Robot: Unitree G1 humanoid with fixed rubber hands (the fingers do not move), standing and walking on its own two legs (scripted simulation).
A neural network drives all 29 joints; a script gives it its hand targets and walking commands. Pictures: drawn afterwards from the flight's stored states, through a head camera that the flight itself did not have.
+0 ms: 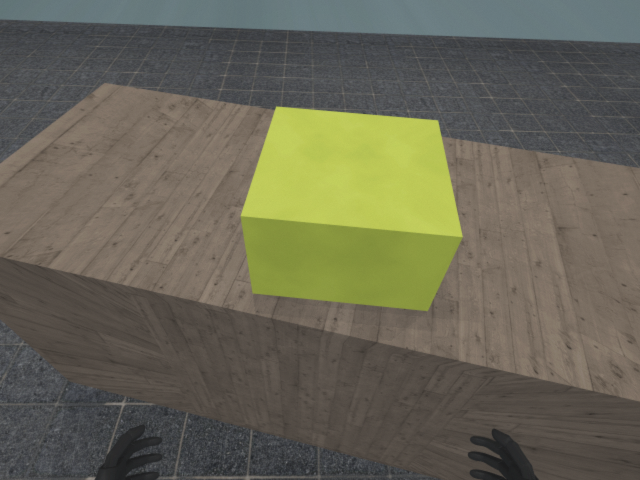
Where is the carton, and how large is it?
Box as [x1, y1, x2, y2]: [241, 107, 462, 310]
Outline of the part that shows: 276,107 241,213 241,221 252,292 427,310 462,237 437,120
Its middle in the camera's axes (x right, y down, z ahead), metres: +0.05 -0.07 +0.69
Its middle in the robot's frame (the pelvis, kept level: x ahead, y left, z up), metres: +0.56 -0.01 +0.01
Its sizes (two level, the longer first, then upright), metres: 0.300 0.293 0.186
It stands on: a pedestal, 0.69 m high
